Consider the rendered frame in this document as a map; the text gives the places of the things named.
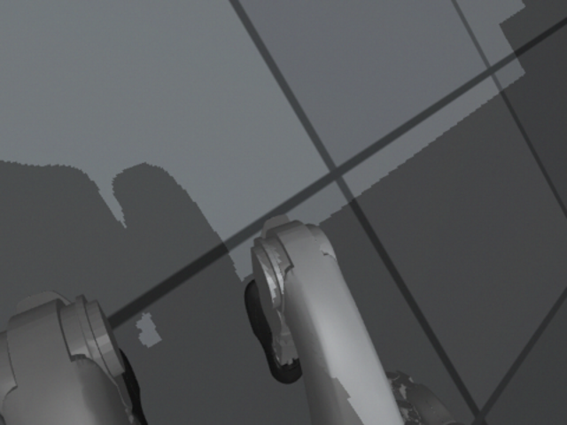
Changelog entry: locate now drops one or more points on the right robot foot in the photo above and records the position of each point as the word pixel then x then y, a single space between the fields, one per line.
pixel 284 374

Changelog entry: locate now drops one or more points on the right robot hand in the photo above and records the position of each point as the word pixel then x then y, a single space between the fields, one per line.
pixel 422 407

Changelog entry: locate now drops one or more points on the left robot foot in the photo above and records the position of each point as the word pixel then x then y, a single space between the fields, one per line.
pixel 133 391

